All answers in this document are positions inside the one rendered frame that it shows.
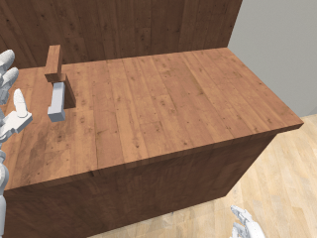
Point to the right robot hand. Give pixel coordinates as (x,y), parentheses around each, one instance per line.
(251,229)

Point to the counter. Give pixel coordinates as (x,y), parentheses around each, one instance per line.
(159,114)

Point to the left robot hand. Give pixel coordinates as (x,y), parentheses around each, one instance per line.
(17,120)

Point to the tap lever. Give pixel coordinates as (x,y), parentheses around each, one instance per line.
(55,111)

